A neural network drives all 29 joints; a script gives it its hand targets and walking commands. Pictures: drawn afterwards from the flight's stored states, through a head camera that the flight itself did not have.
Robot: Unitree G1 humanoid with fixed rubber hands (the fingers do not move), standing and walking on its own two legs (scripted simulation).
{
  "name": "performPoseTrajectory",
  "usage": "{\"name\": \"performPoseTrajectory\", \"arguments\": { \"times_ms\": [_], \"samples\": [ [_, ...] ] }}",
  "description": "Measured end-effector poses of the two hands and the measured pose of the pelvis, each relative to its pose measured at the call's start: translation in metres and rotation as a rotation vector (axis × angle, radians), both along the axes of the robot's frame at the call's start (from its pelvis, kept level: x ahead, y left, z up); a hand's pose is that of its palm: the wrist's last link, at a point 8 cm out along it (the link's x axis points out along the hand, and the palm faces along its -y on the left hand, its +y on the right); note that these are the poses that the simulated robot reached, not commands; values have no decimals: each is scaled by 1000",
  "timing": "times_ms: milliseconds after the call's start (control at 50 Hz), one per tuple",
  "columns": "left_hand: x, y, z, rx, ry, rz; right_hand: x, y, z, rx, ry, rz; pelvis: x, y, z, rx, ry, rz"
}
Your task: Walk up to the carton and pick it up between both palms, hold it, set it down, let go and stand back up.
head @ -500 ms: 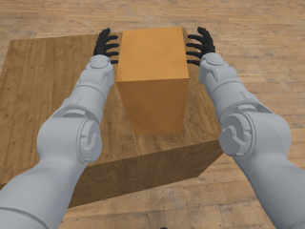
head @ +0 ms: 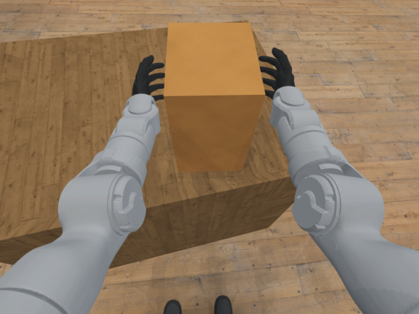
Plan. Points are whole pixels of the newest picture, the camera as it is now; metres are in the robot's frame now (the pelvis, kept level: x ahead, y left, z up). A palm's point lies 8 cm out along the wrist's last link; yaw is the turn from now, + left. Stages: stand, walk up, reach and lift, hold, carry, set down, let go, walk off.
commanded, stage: set down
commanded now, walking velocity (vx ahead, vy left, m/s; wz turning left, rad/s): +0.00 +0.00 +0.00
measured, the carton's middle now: (210, 106) +0.54 -0.01 +0.01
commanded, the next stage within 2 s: none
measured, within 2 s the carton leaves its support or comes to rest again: rests again in 1.48 s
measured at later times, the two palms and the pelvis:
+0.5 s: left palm (138, 109) +0.49 +0.14 +0.05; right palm (267, 100) +0.49 -0.12 +0.08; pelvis +0.06 +0.00 +0.01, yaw +2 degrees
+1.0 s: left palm (141, 110) +0.51 +0.14 +0.03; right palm (261, 106) +0.51 -0.11 +0.05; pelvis +0.07 +0.01 +0.00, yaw +0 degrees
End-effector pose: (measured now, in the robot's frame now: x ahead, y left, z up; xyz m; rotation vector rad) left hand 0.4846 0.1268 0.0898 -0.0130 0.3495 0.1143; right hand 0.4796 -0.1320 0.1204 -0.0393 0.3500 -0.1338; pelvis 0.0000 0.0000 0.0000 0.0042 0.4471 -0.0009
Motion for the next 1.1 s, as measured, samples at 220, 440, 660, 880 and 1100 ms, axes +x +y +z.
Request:
{"name": "performPoseTrajectory", "arguments": {
  "times_ms": [220, 440, 660, 880, 1100],
  "samples": [
    [-29, 22, -19, 14, -9, 11, -9, 26, -20, -33, -139, 2, 24, 7, 9, -1, -173, 26],
    [-4, 22, -31, 16, -39, -16, 10, 23, -30, -75, -159, 8, 58, 3, 10, -1, -195, 34],
    [19, 15, -52, 47, -66, -7, 24, 17, -63, -56, -209, -26, 76, 7, 7, -8, -84, 19],
    [24, 16, -61, 60, -84, 7, 27, 19, -72, -30, -235, -31, 71, 15, 4, -10, -10, 10],
    [18, 17, -63, 56, -61, 14, 25, 20, -72, -32, -218, -19, 63, 10, 4, -9, -5, 4]
  ]
}}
